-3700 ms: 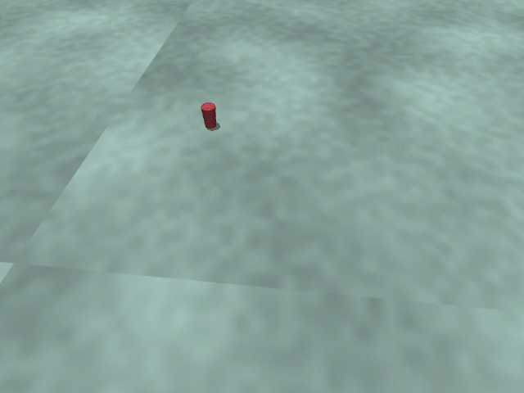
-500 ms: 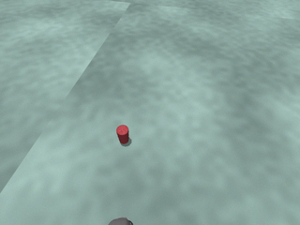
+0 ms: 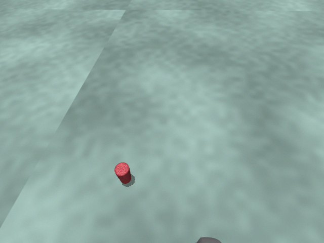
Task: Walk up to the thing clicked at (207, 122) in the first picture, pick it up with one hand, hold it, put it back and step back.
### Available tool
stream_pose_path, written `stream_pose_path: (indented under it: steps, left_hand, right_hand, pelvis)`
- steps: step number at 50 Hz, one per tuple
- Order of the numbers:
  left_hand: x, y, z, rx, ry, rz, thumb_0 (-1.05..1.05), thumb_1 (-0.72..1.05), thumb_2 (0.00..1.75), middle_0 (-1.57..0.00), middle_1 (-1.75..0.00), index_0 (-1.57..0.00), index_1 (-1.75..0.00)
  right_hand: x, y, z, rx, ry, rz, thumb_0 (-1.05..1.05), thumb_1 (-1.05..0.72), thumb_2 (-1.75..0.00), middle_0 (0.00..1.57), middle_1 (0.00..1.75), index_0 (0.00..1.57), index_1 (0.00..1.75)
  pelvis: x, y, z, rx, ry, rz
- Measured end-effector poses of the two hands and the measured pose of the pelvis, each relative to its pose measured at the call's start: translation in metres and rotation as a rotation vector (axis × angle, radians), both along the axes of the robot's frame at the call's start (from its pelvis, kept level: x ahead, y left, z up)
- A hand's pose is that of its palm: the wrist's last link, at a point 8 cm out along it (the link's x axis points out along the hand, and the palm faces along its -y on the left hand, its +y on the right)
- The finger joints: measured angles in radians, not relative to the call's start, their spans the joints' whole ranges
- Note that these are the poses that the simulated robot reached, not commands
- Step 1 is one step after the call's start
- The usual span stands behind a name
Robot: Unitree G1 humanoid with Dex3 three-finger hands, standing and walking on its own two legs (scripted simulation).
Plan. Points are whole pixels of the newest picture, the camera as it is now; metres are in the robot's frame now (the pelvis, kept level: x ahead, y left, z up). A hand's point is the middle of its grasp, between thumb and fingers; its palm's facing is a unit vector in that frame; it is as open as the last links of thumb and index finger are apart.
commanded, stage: walk up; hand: left
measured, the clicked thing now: (123, 174) +0.61 +0.27 -0.68
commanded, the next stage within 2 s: stand in 1.78 s
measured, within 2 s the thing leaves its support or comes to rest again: neither
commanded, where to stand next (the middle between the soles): +0.28 +0.03 m, yaw +1 degrees
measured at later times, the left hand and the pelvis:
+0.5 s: hand (55, 232) +0.19 +0.32 -0.15, palm faces -0.03 -0.93 -0.37, open 7.4 cm; pelvis +0.14 +0.04 +0.01, yaw +1 degrees
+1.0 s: hand (78, 194) +0.29 +0.27 -0.13, palm faces -0.04 -0.94 -0.34, open 7.4 cm; pelvis +0.18 +0.02 +0.02, yaw +0 degrees
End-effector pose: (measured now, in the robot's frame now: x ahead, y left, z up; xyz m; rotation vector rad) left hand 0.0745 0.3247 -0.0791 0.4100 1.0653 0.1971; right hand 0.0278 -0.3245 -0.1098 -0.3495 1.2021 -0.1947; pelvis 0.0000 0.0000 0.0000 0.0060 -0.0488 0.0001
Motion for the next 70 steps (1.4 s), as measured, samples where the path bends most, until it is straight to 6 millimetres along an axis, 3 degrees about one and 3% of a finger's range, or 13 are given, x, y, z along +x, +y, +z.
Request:
stream_pose_path:
  steps: [5,9,15,20,28,34,39,51,58,70]
  left_hand:
    - [0.012,-0.011,0.013,-0.005,0.014,0.031,0.0,0.9,0.89,-0.2,-0.3,-0.21,-0.3]
    - [0.018,-0.006,0.013,-0.007,0.049,0.044,0.01,0.9,0.89,-0.2,-0.3,-0.21,-0.3]
    - [0.035,0.017,-0.006,-0.029,0.094,0.076,0.01,0.9,0.89,-0.2,-0.3,-0.21,-0.3]
    - [0.069,0.037,-0.03,-0.037,0.137,0.082,0.01,0.9,0.9,-0.2,-0.3,-0.21,-0.3]
    - [0.128,0.033,-0.029,-0.052,0.118,0.052,0.01,0.91,0.9,-0.2,-0.3,-0.21,-0.3]
    - [0.146,0.02,-0.035,-0.022,0.122,0.062,0.01,0.91,0.9,-0.2,-0.3,-0.21,-0.3]
    - [0.162,0.006,-0.03,-0.031,0.125,0.043,0.01,0.91,0.9,-0.2,-0.3,-0.21,-0.3]
    - [0.208,-0.01,-0.015,-0.085,0.06,0.029,0.01,0.9,0.9,-0.2,-0.3,-0.21,-0.3]
    - [0.21,-0.01,-0.012,-0.098,0.072,0.046,0.01,0.9,0.9,-0.2,-0.3,-0.21,-0.3]
    - [0.18,-0.007,-0.015,-0.099,0.151,0.089,0.01,0.91,0.9,-0.2,-0.3,-0.21,-0.3]
  right_hand:
    - [0.053,0.002,0.004,0.029,-0.024,0.027,0.01,-0.9,-0.9,0.2,0.3,0.2,0.3]
    - [0.092,0.009,0.011,0.04,-0.044,0.058,0.01,-0.9,-0.9,0.2,0.3,0.2,0.3]
    - [0.148,0.026,0.021,0.01,-0.063,0.094,0.01,-0.9,-0.9,0.2,0.3,0.21,0.3]
    - [0.184,0.041,0.025,-0.041,-0.121,0.079,0.01,-0.9,-0.9,0.21,0.3,0.21,0.3]
    - [0.201,0.05,0.032,-0.052,-0.082,0.055,0.0,-0.9,-0.9,0.21,0.3,0.21,0.3]
    - [0.218,0.041,0.005,-0.022,-0.071,0.029,0.01,-0.9,-0.9,0.21,0.3,0.21,0.3]
    - [0.228,0.046,-0.007,0.023,-0.062,0.002,0.01,-0.9,-0.9,0.21,0.3,0.21,0.3]
    - [0.22,0.052,0.006,0.042,0.015,-0.007,0.01,-0.9,-0.9,0.21,0.3,0.21,0.3]
    - [0.222,0.044,0.017,0.016,0.023,-0.018,0.01,-0.9,-0.9,0.21,0.3,0.21,0.3]
    - [0.231,0.043,0.021,0.013,0.013,-0.016,0.01,-0.9,-0.9,0.2,0.3,0.21,0.3]
  pelvis:
    - [0.029,-0.001,0.012,0.0,-0.003,0.001]
    - [0.053,0.001,0.016,-0.008,0.004,0.005]
    - [0.095,0.018,0.009,-0.029,0.009,0.017]
    - [0.126,0.038,-0.001,-0.016,-0.001,0.015]
    - [0.153,0.038,0.008,-0.015,0.004,0.007]
    - [0.165,0.026,-0.005,-0.017,-0.003,-0.002]
    - [0.168,0.024,-0.003,-0.001,-0.003,-0.004]
    - [0.176,0.024,0.017,0.001,0.0,-0.007]
    - [0.178,0.023,0.024,-0.001,0.0,-0.003]
    - [0.181,0.022,0.028,-0.006,0.003,-0.002]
